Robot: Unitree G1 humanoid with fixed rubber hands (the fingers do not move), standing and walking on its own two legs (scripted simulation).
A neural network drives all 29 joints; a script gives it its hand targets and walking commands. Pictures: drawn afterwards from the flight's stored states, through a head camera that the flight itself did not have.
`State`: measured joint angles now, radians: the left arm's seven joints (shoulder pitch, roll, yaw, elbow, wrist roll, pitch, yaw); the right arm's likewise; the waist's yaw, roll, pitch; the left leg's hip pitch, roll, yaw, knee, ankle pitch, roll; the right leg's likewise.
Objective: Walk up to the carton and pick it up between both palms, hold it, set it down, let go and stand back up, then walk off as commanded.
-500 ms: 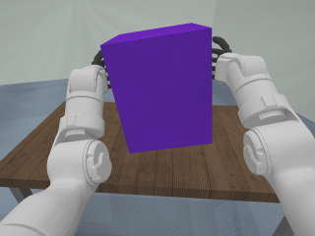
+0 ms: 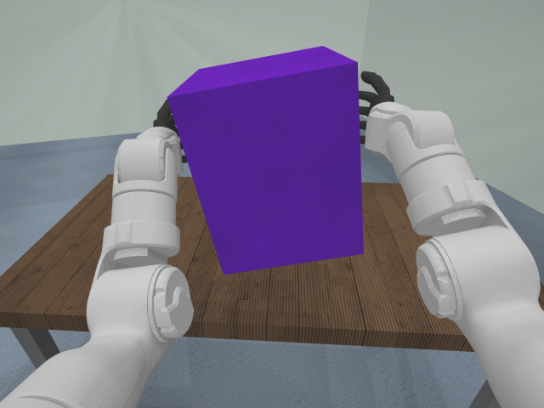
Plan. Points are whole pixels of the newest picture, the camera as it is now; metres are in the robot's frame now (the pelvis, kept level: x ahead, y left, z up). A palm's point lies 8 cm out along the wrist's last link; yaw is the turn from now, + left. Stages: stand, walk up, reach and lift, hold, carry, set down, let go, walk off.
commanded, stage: hold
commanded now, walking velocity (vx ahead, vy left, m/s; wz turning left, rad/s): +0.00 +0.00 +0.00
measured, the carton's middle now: (275, 155) +0.39 +0.00 +0.28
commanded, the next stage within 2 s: set down in 1.86 s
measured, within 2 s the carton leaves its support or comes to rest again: neither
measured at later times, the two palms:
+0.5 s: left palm (169, 139) +0.37 +0.14 +0.31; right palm (380, 120) +0.36 -0.15 +0.34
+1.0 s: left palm (162, 138) +0.37 +0.15 +0.31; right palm (374, 116) +0.36 -0.14 +0.34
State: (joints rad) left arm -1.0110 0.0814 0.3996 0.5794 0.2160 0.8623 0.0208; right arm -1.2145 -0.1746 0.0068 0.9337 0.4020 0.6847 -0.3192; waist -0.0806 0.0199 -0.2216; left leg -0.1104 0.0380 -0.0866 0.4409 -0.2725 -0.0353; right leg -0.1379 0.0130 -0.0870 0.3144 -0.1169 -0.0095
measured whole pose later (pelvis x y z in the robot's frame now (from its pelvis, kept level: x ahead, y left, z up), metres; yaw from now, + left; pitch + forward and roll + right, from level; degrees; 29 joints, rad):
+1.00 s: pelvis +0.00 +0.00 +0.00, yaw +1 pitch -4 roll -2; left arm -1.04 0.09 0.40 0.59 0.23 0.87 0.02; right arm -1.23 -0.18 0.01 0.93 0.41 0.69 -0.32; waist -0.08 0.01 -0.22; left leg -0.10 0.04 -0.10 0.44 -0.28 -0.04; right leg -0.11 0.01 -0.10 0.29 -0.12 -0.01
